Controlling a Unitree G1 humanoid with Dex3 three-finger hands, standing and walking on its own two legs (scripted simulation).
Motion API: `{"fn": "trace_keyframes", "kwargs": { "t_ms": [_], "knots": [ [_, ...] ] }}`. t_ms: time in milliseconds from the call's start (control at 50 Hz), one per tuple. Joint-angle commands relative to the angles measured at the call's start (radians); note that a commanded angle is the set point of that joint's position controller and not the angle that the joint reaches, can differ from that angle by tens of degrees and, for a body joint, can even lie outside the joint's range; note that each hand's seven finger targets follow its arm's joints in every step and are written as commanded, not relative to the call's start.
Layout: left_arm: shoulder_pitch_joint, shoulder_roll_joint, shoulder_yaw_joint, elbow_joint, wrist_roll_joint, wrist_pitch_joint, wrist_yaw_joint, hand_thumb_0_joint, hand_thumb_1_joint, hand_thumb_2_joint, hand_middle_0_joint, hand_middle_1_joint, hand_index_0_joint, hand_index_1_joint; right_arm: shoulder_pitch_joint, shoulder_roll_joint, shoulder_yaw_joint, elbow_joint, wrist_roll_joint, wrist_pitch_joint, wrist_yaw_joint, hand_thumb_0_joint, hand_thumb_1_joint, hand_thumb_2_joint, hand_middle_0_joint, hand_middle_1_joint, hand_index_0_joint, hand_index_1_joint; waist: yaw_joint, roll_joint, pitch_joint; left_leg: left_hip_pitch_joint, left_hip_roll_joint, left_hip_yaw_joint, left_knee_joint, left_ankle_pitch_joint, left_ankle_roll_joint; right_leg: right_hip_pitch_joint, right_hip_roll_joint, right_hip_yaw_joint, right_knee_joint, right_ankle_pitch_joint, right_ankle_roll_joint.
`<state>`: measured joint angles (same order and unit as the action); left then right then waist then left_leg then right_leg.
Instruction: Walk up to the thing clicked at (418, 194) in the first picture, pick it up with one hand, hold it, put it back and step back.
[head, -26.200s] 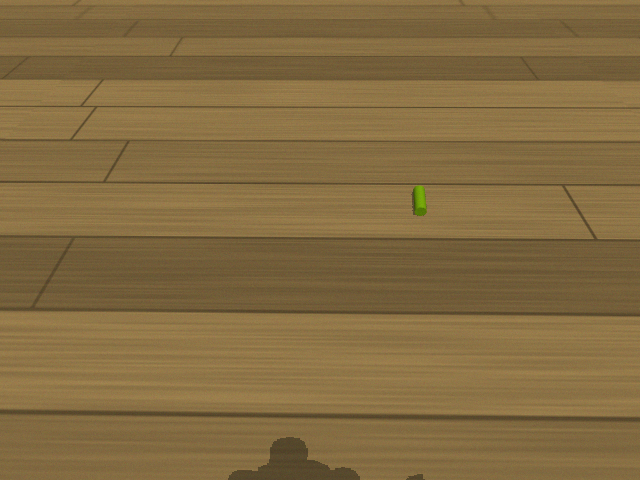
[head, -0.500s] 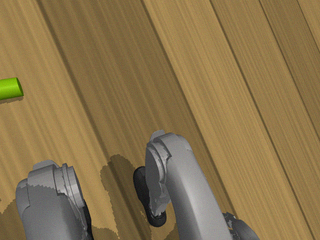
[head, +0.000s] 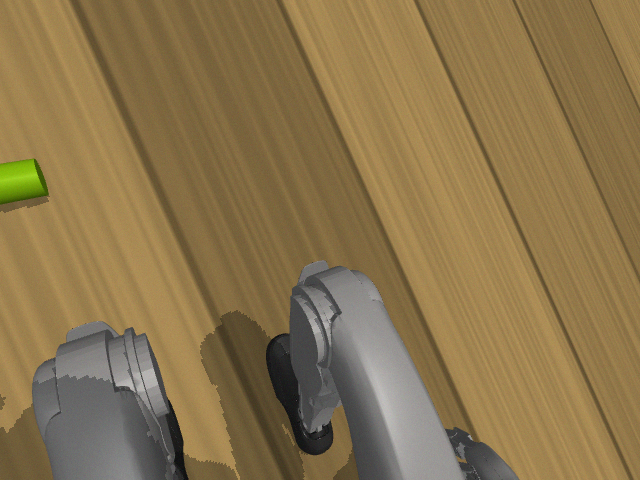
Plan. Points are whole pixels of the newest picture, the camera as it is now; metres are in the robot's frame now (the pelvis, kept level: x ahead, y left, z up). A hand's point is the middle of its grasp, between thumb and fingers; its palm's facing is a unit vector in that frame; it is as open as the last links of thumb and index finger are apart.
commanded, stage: approach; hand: left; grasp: from above
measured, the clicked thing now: out of the picture +0.52 +0.32 -0.30
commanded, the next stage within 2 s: close in in 1.04 s
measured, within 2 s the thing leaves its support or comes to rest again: neither
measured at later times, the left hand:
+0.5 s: hand out of the picture +0.52 +0.29 -0.18, palm faces -0.41 -0.06 -0.91, open 14.2 cm
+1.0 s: hand out of the picture +0.48 +0.34 -0.19, palm faces -0.56 -0.13 -0.82, open 14.1 cm
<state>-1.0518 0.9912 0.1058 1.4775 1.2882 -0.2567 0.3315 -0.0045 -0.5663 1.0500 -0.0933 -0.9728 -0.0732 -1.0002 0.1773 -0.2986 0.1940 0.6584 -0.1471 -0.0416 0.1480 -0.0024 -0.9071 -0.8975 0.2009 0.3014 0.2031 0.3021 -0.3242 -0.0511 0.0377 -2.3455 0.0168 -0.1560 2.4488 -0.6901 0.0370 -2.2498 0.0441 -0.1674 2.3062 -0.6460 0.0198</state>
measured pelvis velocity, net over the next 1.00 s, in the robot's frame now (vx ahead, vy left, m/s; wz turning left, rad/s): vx -0.01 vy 0.00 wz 0.00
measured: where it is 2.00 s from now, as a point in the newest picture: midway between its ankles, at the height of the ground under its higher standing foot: (240, 445)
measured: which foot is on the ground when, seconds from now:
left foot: down 0.00-1.00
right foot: down 0.00-1.00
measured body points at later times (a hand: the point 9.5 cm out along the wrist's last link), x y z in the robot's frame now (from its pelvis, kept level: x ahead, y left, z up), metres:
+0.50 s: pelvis +0.00 +0.00 +0.00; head +0.26 +0.10 +0.35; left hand +0.54 +0.29 -0.12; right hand +0.03 -0.27 -0.07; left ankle +0.07 +0.12 -0.29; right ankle +0.11 -0.11 -0.29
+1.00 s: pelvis -0.01 +0.00 +0.00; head +0.27 +0.11 +0.34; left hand +0.50 +0.35 -0.14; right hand +0.03 -0.27 -0.07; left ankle +0.07 +0.12 -0.29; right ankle +0.11 -0.11 -0.29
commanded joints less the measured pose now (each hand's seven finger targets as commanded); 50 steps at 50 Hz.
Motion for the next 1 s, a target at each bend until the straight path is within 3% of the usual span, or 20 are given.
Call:
{"fn": "trace_keyframes", "kwargs": {
  "t_ms": [0, 60, 80, 140, 240, 300, 360, 440, 520, 600, 680, 700, 720, 740, 760, 780, 840, 860, 920, 980],
  "knots": [
    [-0.287, 0.265, 0.03, -0.178, -0.026, 0.001, 0.023, 0.0, -0.582, 1.049, -0.082, -0.967, -0.06, -0.989, 0.217, -0.288, -0.096, 0.008, 0.004, 0.0, -0.011, 0.0, -0.9, -0.9, 0.2, 0.3, 0.2, 0.3, 0.0, 0.452, -0.668, 0.573, 0.002, 0.038, -0.265, 0.224, -0.015, 0.315, 0.028, -0.037, -0.204, 0.228, -0.055],
    [-0.258, 0.257, 0.033, -0.17, -0.032, 0.006, 0.008, 0.0, -0.582, 1.05, -0.081, -0.963, -0.059, -0.986, 0.217, -0.299, -0.1, -0.005, 0.005, 0.002, -0.012, 0.0, -0.901, -0.901, 0.2, 0.3, 0.2, 0.3, 0.004, 0.45, -0.637, 0.571, -0.002, 0.03, -0.273, 0.219, -0.02, 0.289, 0.021, -0.04, -0.206, 0.21, -0.063],
    [-0.284, 0.277, 0.045, -0.214, -0.033, 0.0, 0.005, 0.0, -0.611, 1.128, -0.095, -0.913, -0.035, -0.976, 0.215, -0.297, -0.104, -0.009, 0.004, 0.004, -0.011, 0.0, -0.905, -0.902, 0.2, 0.3, 0.2, 0.3, 0.006, 0.469, -0.655, 0.583, 0.002, 0.028, -0.281, 0.215, -0.023, 0.291, 0.023, -0.04, -0.202, 0.206, -0.063],
    [-0.301, 0.231, 0.013, -0.248, -0.036, -0.003, -0.008, 0.0, -0.607, 1.052, -0.073, -1.011, -0.053, -1.031, 0.218, -0.281, -0.103, -0.005, 0.006, 0.013, -0.009, 0.0, -0.907, -0.899, 0.2, 0.3, 0.2, 0.3, 0.006, 0.489, -0.706, 0.599, 0.003, 0.035, -0.279, 0.223, -0.019, 0.313, 0.027, -0.037, -0.206, 0.218, -0.058],
    [-0.404, 0.107, -0.071, -0.217, -0.058, -0.007, -0.007, 0.0, -0.598, 1.04, -0.066, -1.027, -0.054, -1.039, 0.245, -0.28, -0.105, 0.02, 0.007, 0.011, -0.014, 0.0, -0.906, -0.898, 0.2, 0.3, 0.2, 0.3, -0.072, 0.416, -0.649, 0.546, 0.004, 0.036, -0.257, 0.187, -0.008, 0.296, 0.032, -0.042, -0.231, 0.216, -0.051],
    [-0.43, 0.079, -0.11, -0.159, -0.041, -0.004, 0.015, 0.0, -0.603, 1.049, -0.068, -1.026, -0.054, -1.04, 0.248, -0.28, -0.089, 0.03, 0.001, 0.006, -0.018, 0.0, -0.905, -0.897, 0.2, 0.3, 0.2, 0.3, -0.091, 0.411, -0.618, 0.539, 0.004, 0.035, -0.249, 0.182, -0.01, 0.295, 0.036, -0.047, -0.223, 0.222, -0.05],
    [-0.468, 0.109, -0.104, -0.071, -0.014, 0.01, 0.052, 0.0, -0.603, 1.052, -0.071, -1.029, -0.057, -1.044, 0.241, -0.286, -0.072, 0.024, -0.003, -0.001, -0.022, 0.0, -0.906, -0.898, 0.2, 0.3, 0.2, 0.3, -0.093, 0.439, -0.575, 0.522, -0.002, 0.034, -0.266, 0.158, -0.015, 0.272, 0.034, -0.051, -0.211, 0.2, -0.057],
    [-0.537, 0.192, -0.067, -0.046, 0.04, 0.046, 0.11, 0.0, -0.595, 1.047, -0.076, -1.02, -0.062, -1.035, 0.236, -0.299, -0.047, -0.003, -0.008, -0.01, -0.029, 0.0, -0.903, -0.897, 0.2, 0.3, 0.2, 0.3, -0.093, 0.506, -0.635, 0.567, 0.002, 0.034, -0.273, 0.186, -0.02, 0.288, 0.035, -0.054, -0.196, 0.226, -0.061],
    [-0.517, 0.256, -0.021, -0.012, 0.049, 0.116, 0.151, 0.0, -0.603, 1.045, -0.084, -1.0, -0.065, -1.019, 0.23, -0.305, -0.032, -0.034, -0.001, -0.021, -0.029, 0.0, -0.908, -0.899, 0.2, 0.3, 0.2, 0.3, -0.079, 0.535, -0.686, 0.572, 0.001, 0.057, -0.263, 0.247, -0.012, 0.341, 0.036, -0.037, -0.193, 0.281, -0.06],
    [-0.463, 0.333, 0.02, -0.048, -0.002, 0.179, 0.136, 0.0, -0.592, 1.029, -0.097, -0.962, -0.075, -0.984, 0.193, -0.306, -0.021, -0.064, 0.016, -0.017, -0.034, 0.0, -0.905, -0.898, 0.2, 0.3, 0.2, 0.3, -0.029, 0.523, -0.751, 0.509, 0.002, 0.077, -0.256, 0.25, 0.001, 0.426, 0.039, -0.017, -0.2, 0.291, -0.056],
    [-0.35, 0.339, 0.018, -0.075, -0.068, 0.215, 0.04, 0.0, -0.592, 1.015, -0.079, -0.987, -0.066, -0.999, 0.201, -0.297, -0.028, -0.062, 0.034, -0.002, -0.038, 0.0, -0.904, -0.896, 0.2, 0.3, 0.2, 0.3, -0.024, 0.409, -0.737, 0.407, 0.003, 0.083, -0.231, 0.226, 0.021, 0.5, 0.048, 0.008, -0.222, 0.279, -0.043],
    [-0.315, 0.33, 0.015, -0.075, -0.085, 0.218, 0.007, 0.0, -0.592, 1.014, -0.076, -0.994, -0.064, -1.005, 0.205, -0.308, -0.031, -0.068, 0.034, 0.004, -0.041, 0.0, -0.903, -0.896, 0.2, 0.3, 0.2, 0.3, -0.03, 0.361, -0.684, 0.368, 0.001, 0.085, -0.229, 0.21, 0.025, 0.501, 0.045, 0.008, -0.239, 0.26, -0.041],
    [-0.298, 0.365, 0.048, -0.105, -0.101, 0.211, -0.022, 0.0, -0.59, 1.012, -0.068, -1.005, -0.059, -1.012, 0.196, -0.322, -0.039, -0.094, 0.032, 0.008, -0.043, 0.0, -0.903, -0.895, 0.2, 0.3, 0.2, 0.3, -0.032, 0.346, -0.673, 0.341, 0.0, 0.082, -0.23, 0.208, 0.022, 0.519, 0.043, 0.006, -0.242, 0.248, -0.045],
    [-0.268, 0.295, -0.005, -0.068, -0.113, 0.206, -0.062, 0.0, -0.603, 1.023, -0.074, -0.992, -0.059, -1.006, 0.213, -0.307, -0.034, -0.064, 0.03, 0.019, -0.044, 0.0, -0.904, -0.897, 0.2, 0.3, 0.2, 0.3, -0.031, 0.338, -0.649, 0.338, 0.002, 0.082, -0.232, 0.192, 0.019, 0.512, 0.043, 0.006, -0.251, 0.229, -0.048],
    [-0.264, 0.322, 0.028, -0.102, -0.121, 0.191, -0.092, 0.0, -0.596, 1.017, -0.07, -1.007, -0.059, -1.017, 0.195, -0.331, -0.044, -0.098, 0.029, 0.025, -0.05, 0.0, -0.902, -0.896, 0.2, 0.3, 0.2, 0.3, -0.043, 0.305, -0.646, 0.332, 0.004, 0.073, -0.218, 0.199, 0.018, 0.503, 0.043, -0.004, -0.253, 0.225, -0.053],
    [-0.271, 0.248, -0.033, -0.112, -0.123, 0.177, -0.134, 0.0, -0.589, 1.009, -0.074, -1.024, -0.067, -1.031, 0.232, -0.315, -0.039, -0.058, 0.028, 0.035, -0.05, 0.0, -0.905, -0.897, 0.2, 0.3, 0.2, 0.3, -0.051, 0.313, -0.602, 0.344, 0.001, 0.073, -0.224, 0.185, 0.014, 0.471, 0.042, -0.002, -0.261, 0.2, -0.058],
    [-0.312, 0.197, -0.053, -0.192, -0.155, 0.098, -0.205, 0.0, -0.575, 0.995, -0.075, -1.047, -0.075, -1.047, 0.257, -0.326, -0.047, -0.046, 0.01, 0.042, -0.051, 0.0, -0.906, -0.898, 0.2, 0.3, 0.2, 0.3, -0.083, 0.292, -0.57, 0.358, 0.002, 0.049, -0.207, 0.179, -0.002, 0.434, 0.042, -0.026, -0.265, 0.17, -0.066],
    [-0.346, 0.178, -0.063, -0.231, -0.168, 0.059, -0.214, 0.0, -0.566, 0.99, -0.08, -1.047, -0.082, -1.045, 0.263, -0.336, -0.051, -0.044, 0.006, 0.039, -0.054, 0.0, -0.906, -0.898, 0.2, 0.3, 0.2, 0.3, -0.101, 0.299, -0.556, 0.391, 0.002, 0.035, -0.208, 0.168, -0.01, 0.396, 0.039, -0.04, -0.267, 0.15, -0.069],
    [-0.412, 0.167, -0.085, -0.307, -0.16, -0.067, -0.22, 0.0, -0.537, 0.97, -0.091, -1.04, -0.097, -1.032, 0.261, -0.34, -0.06, -0.03, -0.011, 0.035, -0.069, 0.0, -0.906, -0.898, 0.2, 0.3, 0.2, 0.3, -0.101, 0.364, -0.584, 0.505, 0.007, 0.015, -0.204, 0.163, -0.027, 0.363, 0.037, -0.056, -0.262, 0.145, -0.069],
    [-0.443, 0.233, -0.058, -0.398, -0.1, -0.141, -0.149, 0.0, -0.577, 1.013, -0.082, -1.015, -0.073, -1.024, 0.23, -0.328, -0.059, -0.027, -0.027, 0.04, -0.069, 0.0, -0.908, -0.9, 0.2, 0.3, 0.2, 0.3, -0.044, 0.521, -0.703, 0.695, 0.011, 0.007, -0.232, 0.233, -0.045, 0.349, 0.032, -0.056, -0.228, 0.19, -0.067]
  ]
}}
